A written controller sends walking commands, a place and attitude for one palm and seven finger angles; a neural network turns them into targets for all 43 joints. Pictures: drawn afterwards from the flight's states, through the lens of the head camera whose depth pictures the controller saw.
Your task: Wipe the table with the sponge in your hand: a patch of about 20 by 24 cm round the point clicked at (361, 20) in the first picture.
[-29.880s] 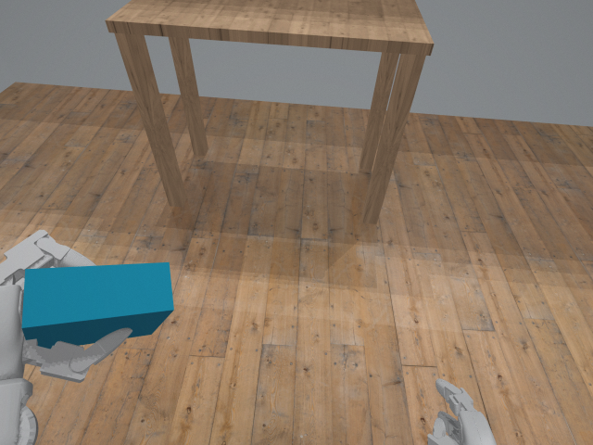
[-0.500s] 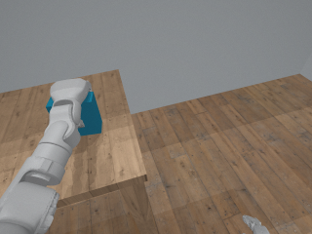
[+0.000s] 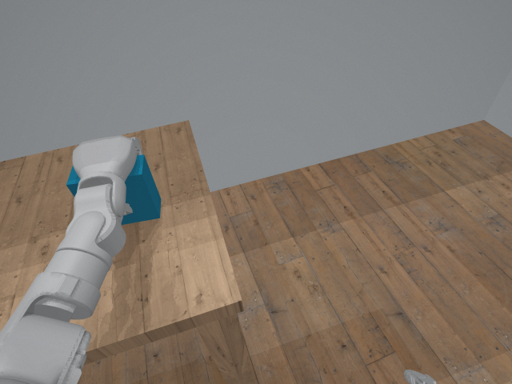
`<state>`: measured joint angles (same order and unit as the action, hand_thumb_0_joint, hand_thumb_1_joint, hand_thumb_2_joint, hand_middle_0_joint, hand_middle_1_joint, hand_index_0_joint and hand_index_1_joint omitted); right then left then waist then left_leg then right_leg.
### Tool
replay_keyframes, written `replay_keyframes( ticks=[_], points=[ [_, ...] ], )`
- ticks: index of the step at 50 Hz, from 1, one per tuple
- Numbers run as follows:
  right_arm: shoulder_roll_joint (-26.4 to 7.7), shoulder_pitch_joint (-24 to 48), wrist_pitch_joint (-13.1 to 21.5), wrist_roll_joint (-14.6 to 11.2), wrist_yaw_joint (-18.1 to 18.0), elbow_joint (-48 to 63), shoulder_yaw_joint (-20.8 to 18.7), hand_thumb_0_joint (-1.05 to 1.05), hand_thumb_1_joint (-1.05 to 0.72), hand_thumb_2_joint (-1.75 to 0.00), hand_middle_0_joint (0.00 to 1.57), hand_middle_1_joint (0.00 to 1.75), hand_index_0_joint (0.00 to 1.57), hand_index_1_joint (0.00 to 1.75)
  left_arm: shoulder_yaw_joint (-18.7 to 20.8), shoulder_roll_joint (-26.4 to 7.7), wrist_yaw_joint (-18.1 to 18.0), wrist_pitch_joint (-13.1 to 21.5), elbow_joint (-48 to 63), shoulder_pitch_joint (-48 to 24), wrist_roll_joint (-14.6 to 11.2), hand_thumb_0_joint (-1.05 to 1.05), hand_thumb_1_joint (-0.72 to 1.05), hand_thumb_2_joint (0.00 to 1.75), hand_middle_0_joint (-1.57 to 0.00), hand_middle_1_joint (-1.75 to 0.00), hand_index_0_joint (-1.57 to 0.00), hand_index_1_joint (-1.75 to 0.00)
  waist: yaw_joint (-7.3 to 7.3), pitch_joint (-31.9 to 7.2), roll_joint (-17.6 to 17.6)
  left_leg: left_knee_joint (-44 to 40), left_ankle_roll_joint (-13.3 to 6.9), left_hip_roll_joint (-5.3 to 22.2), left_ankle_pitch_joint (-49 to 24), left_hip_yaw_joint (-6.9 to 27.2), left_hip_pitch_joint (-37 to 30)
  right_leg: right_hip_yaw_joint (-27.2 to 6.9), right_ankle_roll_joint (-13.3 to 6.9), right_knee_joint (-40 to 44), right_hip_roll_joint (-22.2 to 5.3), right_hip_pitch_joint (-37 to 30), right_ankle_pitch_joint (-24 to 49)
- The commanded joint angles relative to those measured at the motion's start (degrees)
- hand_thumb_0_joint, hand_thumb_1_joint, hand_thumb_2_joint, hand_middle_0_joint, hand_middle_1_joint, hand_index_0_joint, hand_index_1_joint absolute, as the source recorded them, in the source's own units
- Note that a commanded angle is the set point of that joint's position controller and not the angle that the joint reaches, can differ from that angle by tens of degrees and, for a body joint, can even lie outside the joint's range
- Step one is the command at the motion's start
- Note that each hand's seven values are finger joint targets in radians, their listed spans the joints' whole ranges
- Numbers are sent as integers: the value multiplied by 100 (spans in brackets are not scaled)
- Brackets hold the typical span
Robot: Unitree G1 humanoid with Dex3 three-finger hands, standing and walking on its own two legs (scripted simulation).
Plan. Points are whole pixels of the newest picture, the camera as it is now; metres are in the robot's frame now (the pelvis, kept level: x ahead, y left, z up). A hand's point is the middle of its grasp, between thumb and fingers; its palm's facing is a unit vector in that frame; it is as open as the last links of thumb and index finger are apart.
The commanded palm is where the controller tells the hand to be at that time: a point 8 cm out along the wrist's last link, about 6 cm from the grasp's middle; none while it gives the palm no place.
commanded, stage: wipe back along the third lane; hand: left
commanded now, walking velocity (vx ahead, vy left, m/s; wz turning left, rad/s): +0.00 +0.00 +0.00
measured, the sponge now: (123, 200) +0.39 +0.27 +0.09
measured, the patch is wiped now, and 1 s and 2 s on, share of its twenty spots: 0.90 0.90 0.90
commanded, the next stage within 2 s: slide back across to the middle lane in 1.48 s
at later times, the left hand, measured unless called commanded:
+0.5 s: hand (116, 195) +0.36 +0.25 +0.14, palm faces +0.11 -0.01 -0.99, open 9.5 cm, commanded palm +0.31 +0.23 +0.16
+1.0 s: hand (124, 220) +0.31 +0.22 +0.14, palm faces +0.20 -0.08 -0.98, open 9.5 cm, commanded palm +0.25 +0.21 +0.16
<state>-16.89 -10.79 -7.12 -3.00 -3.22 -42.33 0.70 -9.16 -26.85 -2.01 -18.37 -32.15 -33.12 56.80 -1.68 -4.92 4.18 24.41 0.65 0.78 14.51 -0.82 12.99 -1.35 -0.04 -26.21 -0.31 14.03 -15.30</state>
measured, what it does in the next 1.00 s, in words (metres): stands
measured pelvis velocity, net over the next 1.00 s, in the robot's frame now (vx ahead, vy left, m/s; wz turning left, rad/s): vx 0.02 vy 0.00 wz -0.01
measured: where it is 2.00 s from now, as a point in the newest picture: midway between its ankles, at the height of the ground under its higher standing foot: outside the picture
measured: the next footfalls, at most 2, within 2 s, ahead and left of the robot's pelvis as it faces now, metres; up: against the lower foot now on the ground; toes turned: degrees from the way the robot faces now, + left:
none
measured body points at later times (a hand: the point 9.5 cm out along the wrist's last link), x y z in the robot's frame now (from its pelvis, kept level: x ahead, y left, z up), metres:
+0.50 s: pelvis +0.03 +0.01 +0.00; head +0.02 -0.03 +0.45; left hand +0.35 +0.25 +0.19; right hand +0.28 -0.19 -0.08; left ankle -0.02 +0.13 -0.74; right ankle -0.02 -0.12 -0.74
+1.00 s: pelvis +0.02 +0.00 +0.00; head +0.00 -0.05 +0.44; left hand +0.29 +0.22 +0.19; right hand +0.26 -0.20 -0.09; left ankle -0.02 +0.13 -0.74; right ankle -0.02 -0.12 -0.74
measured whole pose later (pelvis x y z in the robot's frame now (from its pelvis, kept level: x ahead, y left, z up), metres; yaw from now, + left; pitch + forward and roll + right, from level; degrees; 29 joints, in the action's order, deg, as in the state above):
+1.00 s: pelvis +0.02 +0.00 +0.00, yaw -1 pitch +0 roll +1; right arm -15.5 -0.8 -9.0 -3.3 1.5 -37.0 3.8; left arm -13.6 -22.8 -0.4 -34.3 12.6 -4.8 56.5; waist -5.7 -3.4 6.2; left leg 25.8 0.6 0.5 17.5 -1.5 7.9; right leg -2.0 0.0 -28.7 -0.6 9.6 -18.7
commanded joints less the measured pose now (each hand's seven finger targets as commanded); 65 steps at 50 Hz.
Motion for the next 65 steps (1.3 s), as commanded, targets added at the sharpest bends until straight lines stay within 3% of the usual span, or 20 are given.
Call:
replay_keyframes(
  ticks=[1, 2, 3, 6, 10, 14, 16, 19, 22, 26, 29, 31, 34, 42, 49, 51, 52, 59, 61, 65],
  points=[
    [-662, 1273, 251, -53, 37, 1018, -181, 0, -90, -90, 20, 30, 20, 30, -61, -316, 171, -435, 1115, -618, -242, 0, 10, 130, -120, -160, -120, -160, -179, -868, -696, -231, -209, -253, -1651, -212, -191, 236, -230, 263, 182, -894, 1876],
    [-643, 1342, 245, -68, 60, 1041, -149, 0, -90, -90, 20, 30, 20, 30, -236, -149, 204, -587, 1232, -467, -279, 0, 10, 130, -120, -160, -120, -160, -162, -742, -743, -241, -219, -259, -1642, -217, -226, 256, -216, 254, 191, -852, 1846],
    [-660, 1398, 239, -68, 75, 1047, -142, 0, -90, -90, 20, 30, 20, 30, -122, -301, 219, -699, 1395, -419, -286, 0, 10, 130, -120, -160, -120, -160, -202, -781, -649, -257, -206, -248, -1669, -202, -258, 266, -231, 246, 196, -871, 1852],
    [-641, 1614, 227, -77, 106, 1143, -102, 0, -90, -90, 20, 30, 20, 30, -217, -215, 353, -1002, 1852, -89, -328, 0, 10, 130, -120, -160, -120, -160, -253, -855, -613, -229, -203, -276, -1931, -206, -370, 249, -245, 209, 199, -1050, 2123],
    [-586, 1747, 218, -80, 114, 1209, -14, 0, -90, -90, 20, 30, 20, 30, -297, -221, 549, -1250, 2166, 41, -314, 0, 10, 130, -120, -160, -120, -160, -233, -747, -824, -208, -218, -268, -1962, -186, -413, 297, -214, 155, 214, -986, 2122],
    [-549, 1806, 218, -67, 101, 1255, 53, 0, -90, -90, 20, 30, 20, 30, -254, -312, 675, -1331, 2324, 89, -215, 0, 10, 130, -120, -160, -120, -160, -250, -700, -879, -167, -202, -266, -2048, -187, -423, 293, -212, 106, 215, -962, 2152],
    [-514, 1834, 220, -59, 133, 1306, 69, 0, -90, -90, 20, 30, 20, 30, -372, -137, 729, -1296, 2582, 201, -201, 0, 10, 130, -120, -160, -120, -160, -283, -836, -643, -118, -180, -278, -2251, -188, -514, 266, -235, 70, 220, -1024, 2328],
    [-464, 1828, 247, -42, 176, 1365, 99, 0, -90, -90, 20, 30, 20, 30, -286, -156, 724, -1246, 2842, 603, -212, 0, 10, 130, -120, -160, -120, -160, -336, -1023, -723, 10, -177, -265, -2665, -174, -569, 250, -224, -70, 220, -1174, 2832],
    [-423, 1882, 229, -52, 239, 1415, 112, 0, -90, -90, 20, 30, 20, 30, -574, 194, 734, -1287, 3222, 781, -229, 0, 10, 130, -120, -160, -120, -160, -294, -1010, -601, 48, -155, -238, -2910, -160, -625, 248, -218, -110, 232, -1147, 2935],
    [-441, 1975, 217, -46, 292, 1452, 112, 0, -90, -90, 20, 30, 20, 30, -438, 55, 705, -1458, 3637, 1058, -244, 0, 10, 130, -120, -160, -120, -160, -362, -1104, -510, 77, -138, -228, -3103, -149, -657, 204, -235, -139, 241, -1252, 3105],
    [-385, 2042, 231, -68, 353, 1491, 137, 0, -90, -90, 20, 30, 20, 30, -657, 328, 727, -1550, 3901, 1388, -292, 0, 10, 130, -120, -160, -120, -160, -358, -992, -678, 116, -163, -219, -3148, -144, -613, 238, -204, -187, 240, -1249, 3239],
    [-408, 2084, 220, -56, 379, 1505, 130, 0, -90, -90, 20, 30, 20, 30, -585, 223, 729, -1596, 4097, 1480, -250, 0, 10, 130, -120, -160, -120, -160, -393, -1044, -677, 124, -162, -224, -3165, -140, -614, 198, -223, -211, 253, -1304, 3243],
    [-358, 2147, 228, -85, 433, 1540, 136, 0, -90, -90, 20, 30, 20, 30, -695, 388, 723, -1622, 4304, 1851, -291, 0, 10, 130, -120, -160, -120, -160, -398, -945, -881, 136, -179, -212, -3092, -136, -560, 220, -195, -261, 248, -1303, 3250],
    [-338, 2239, 167, -64, 445, 1551, 147, 0, -90, -90, 20, 30, 20, 30, -311, 92, 518, -1656, 4636, 2233, -310, 0, 10, 130, -120, -160, -120, -160, -482, -794, -959, 64, -176, -217, -2457, -175, -381, 111, -206, -256, 252, -1322, 2855],
    [-307, 2289, 128, -60, 473, 1581, 134, 0, -90, -90, 20, 30, 20, 30, -404, 297, 346, -1656, 5014, 2761, -375, 0, 10, 130, -120, -160, -120, -160, -494, -583, -748, -23, -177, -211, -2154, -161, -360, 80, -212, -165, 295, -1209, 2429],
    [-343, 2293, 107, -49, 479, 1585, 108, 0, -90, -90, 20, 30, 20, 30, -163, 67, 292, -1642, 5173, 2975, -390, 0, 10, 130, -120, -160, -120, -160, -532, -653, -662, -32, -161, -218, -2125, -158, -355, -19, -226, -167, 305, -1291, 2402],
    [-297, 2326, 101, -61, 475, 1604, 124, 0, -90, -90, 20, 30, 20, 30, -337, 257, 274, -1645, 5185, 3055, -402, 0, 10, 130, -120, -160, -120, -160, -511, -528, -651, -43, -172, -215, -2023, -185, -335, 32, -205, -147, 290, -1216, 2288],
    [-300, 2385, 44, -38, 371, 1559, 139, 0, -90, -90, 20, 30, 20, 30, -278, 160, 154, -1708, 5193, 2813, -387, 0, 10, 130, -120, -160, -120, -160, -463, -130, -784, -168, -212, -208, -1399, -180, -269, -53, -181, 102, 296, -936, 1457],
    [-334, 2400, 33, -24, 343, 1567, 137, 0, -90, -90, 20, 30, 20, 30, -167, 24, 134, -1717, 5198, 2824, -355, 0, 10, 130, -120, -160, -120, -160, -497, -164, -690, -181, -203, -220, -1347, -178, -287, -138, -199, 134, 292, -947, 1349],
    [-294, 2413, 87, -35, 348, 1582, 150, 0, -90, -90, 20, 30, 20, 30, -343, 207, 162, -1686, 5226, 3029, -383, 0, 10, 130, -120, -160, -120, -160, -510, -280, -744, -167, -223, -242, -1301, -188, -316, -126, -162, 127, 279, -1014, 1355]
  ],
)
